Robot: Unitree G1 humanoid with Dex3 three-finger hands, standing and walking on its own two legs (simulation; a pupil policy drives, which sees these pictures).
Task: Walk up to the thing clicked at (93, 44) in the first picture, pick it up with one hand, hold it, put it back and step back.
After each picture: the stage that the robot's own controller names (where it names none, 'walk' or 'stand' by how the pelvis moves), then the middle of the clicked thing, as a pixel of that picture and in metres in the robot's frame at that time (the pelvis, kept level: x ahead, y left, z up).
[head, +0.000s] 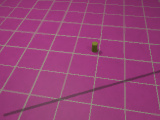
stand; (94, 47) +1.28 -0.12 -0.72
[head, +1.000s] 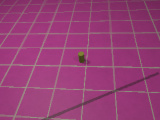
walk; (81, 57) +1.16 +0.14 -0.70
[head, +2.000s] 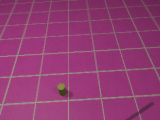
walk; (62, 89) +0.70 +0.26 -0.71
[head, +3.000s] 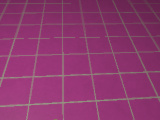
walk; out of the picture +0.41 +0.20 -0.70
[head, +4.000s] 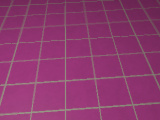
stand; out of the picture +0.33 +0.23 -0.72
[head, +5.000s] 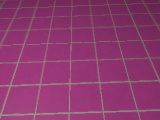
stand; out of the picture +0.32 +0.21 -0.72
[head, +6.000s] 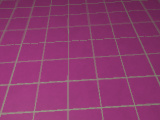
stand; out of the picture +0.35 +0.22 -0.73
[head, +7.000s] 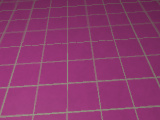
stand; out of the picture +0.33 +0.23 -0.73
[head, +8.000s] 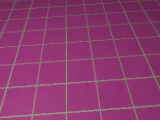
stand; out of the picture +0.32 +0.23 -0.73
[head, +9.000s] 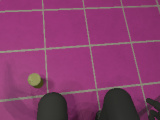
go down; (36, 81) +0.39 +0.23 -0.44
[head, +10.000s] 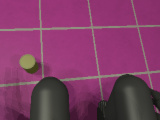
go down; (29, 64) +0.42 +0.24 -0.31
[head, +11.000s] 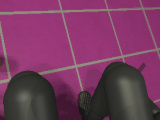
close in; out of the picture +0.41 +0.27 -0.24
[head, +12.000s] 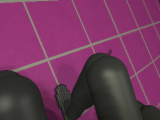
close; out of the picture +0.40 +0.29 -0.22
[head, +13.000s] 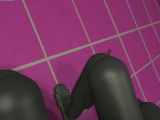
lift; out of the picture +0.39 +0.29 -0.22
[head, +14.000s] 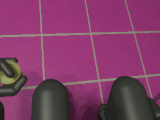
lift; (11, 77) +0.32 +0.26 -0.08
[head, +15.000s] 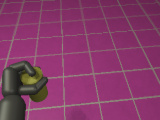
hold; (35, 85) +0.33 +0.18 +0.04
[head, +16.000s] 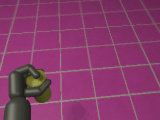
hold; (39, 87) +0.34 +0.18 -0.01
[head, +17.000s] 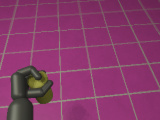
hold; (41, 88) +0.33 +0.17 -0.02
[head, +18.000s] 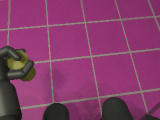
crouch; (22, 67) +0.40 +0.22 -0.08
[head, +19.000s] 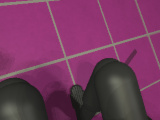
lower; out of the picture +0.43 +0.29 -0.21
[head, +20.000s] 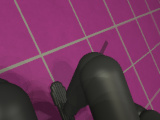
lower; out of the picture +0.42 +0.31 -0.23
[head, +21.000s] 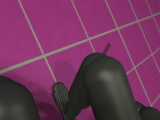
lower; out of the picture +0.42 +0.30 -0.22
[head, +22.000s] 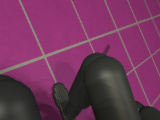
lower; out of the picture +0.41 +0.30 -0.22
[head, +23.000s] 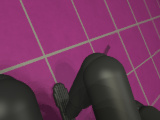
rest; out of the picture +0.41 +0.30 -0.22
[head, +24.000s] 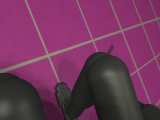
withdraw; out of the picture +0.40 +0.28 -0.23
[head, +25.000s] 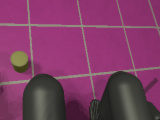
walk; (20, 62) +0.41 +0.25 -0.29
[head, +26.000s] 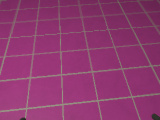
stand; out of the picture +0.35 +0.21 -0.65
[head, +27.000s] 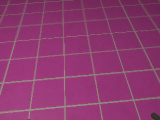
stand; out of the picture +0.35 +0.22 -0.67
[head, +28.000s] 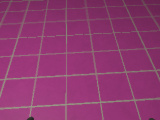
stand; out of the picture +0.36 +0.21 -0.67
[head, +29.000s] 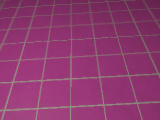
walk; out of the picture +0.37 +0.21 -0.72
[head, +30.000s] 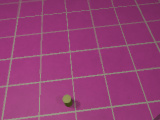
walk; (67, 101) +0.46 +0.17 -0.71
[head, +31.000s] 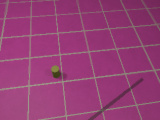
walk; (55, 72) +0.74 +0.20 -0.70
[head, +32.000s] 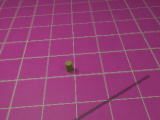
stand; (69, 66) +0.98 +0.21 -0.70
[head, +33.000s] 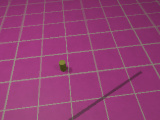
stand; (62, 65) +0.98 +0.23 -0.72
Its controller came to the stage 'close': yes
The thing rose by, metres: 0.70
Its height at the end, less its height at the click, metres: +0.00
